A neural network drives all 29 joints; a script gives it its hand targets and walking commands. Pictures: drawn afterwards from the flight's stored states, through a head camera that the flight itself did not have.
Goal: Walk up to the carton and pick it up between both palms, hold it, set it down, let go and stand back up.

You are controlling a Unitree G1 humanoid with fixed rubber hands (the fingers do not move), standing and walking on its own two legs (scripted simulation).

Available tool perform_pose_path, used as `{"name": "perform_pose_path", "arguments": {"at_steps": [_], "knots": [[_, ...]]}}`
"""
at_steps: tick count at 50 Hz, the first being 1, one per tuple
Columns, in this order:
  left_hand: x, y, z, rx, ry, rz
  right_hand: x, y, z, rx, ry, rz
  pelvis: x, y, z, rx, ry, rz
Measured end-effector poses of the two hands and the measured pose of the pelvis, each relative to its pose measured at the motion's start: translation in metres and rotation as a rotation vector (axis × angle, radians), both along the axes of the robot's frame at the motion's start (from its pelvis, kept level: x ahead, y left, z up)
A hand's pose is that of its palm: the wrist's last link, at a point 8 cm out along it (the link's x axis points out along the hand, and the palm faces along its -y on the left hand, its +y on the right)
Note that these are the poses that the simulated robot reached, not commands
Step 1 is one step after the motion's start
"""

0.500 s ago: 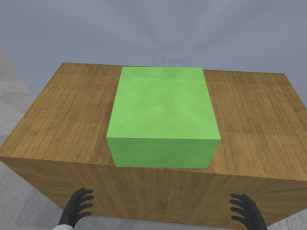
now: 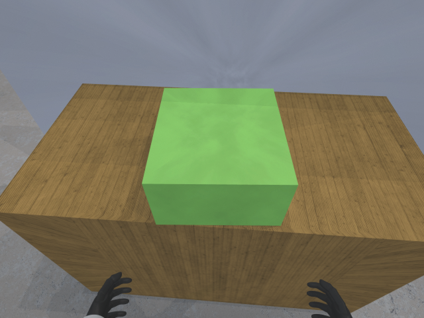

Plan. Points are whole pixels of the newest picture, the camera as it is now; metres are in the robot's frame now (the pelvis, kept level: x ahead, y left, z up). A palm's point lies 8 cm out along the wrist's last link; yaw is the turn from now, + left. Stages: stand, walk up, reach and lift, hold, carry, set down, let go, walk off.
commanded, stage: let go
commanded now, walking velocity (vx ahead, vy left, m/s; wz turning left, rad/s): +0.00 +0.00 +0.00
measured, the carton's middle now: (218, 152) +0.49 +0.02 +0.00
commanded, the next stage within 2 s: stand in 0.08 s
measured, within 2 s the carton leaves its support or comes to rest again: neither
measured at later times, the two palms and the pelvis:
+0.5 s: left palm out of the picture +0.07 +0.25 -0.12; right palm out of the picture +0.02 -0.26 -0.13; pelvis +0.00 +0.01 -0.01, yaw -3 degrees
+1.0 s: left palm out of the picture -0.03 +0.26 -0.14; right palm out of the picture -0.08 -0.19 -0.15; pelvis -0.02 +0.03 +0.00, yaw -4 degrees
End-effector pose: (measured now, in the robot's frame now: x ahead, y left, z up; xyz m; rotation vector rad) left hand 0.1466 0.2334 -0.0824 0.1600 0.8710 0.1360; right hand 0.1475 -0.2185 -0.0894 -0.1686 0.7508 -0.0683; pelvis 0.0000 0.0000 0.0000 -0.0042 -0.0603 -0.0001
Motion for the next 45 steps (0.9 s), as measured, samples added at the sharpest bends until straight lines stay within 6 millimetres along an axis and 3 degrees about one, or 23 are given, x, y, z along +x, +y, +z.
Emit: {"name": "perform_pose_path", "arguments": {"at_steps": [8, 14, 19, 27, 45], "knots": [[0.004, -0.008, -0.005, 0.03, -0.011, -0.074, -0.008, -0.011, -0.007, -0.037, 0.075, 0.006, -0.001, -0.001, -0.002, -0.004, 0.034, -0.01], [-0.025, 0.007, -0.02, 0.05, 0.066, -0.082, -0.053, -0.039, -0.027, -0.076, 0.272, -0.083, 0.002, 0.002, -0.007, -0.005, 0.064, -0.026], [-0.051, 0.014, -0.031, 0.054, 0.145, -0.07, -0.094, -0.048, -0.036, -0.085, 0.373, -0.143, 0.002, 0.005, -0.008, -0.005, 0.071, -0.039], [-0.08, 0.019, -0.041, 0.043, 0.222, -0.049, -0.14, -0.033, -0.044, -0.066, 0.468, -0.179, -0.003, 0.011, -0.007, -0.002, 0.067, -0.047], [-0.164, 0.022, -0.057, 0.011, 0.465, 0.004, -0.209, 0.013, -0.058, 0.01, 0.638, -0.226, -0.016, 0.027, -0.003, 0.004, 0.048, -0.063]]}}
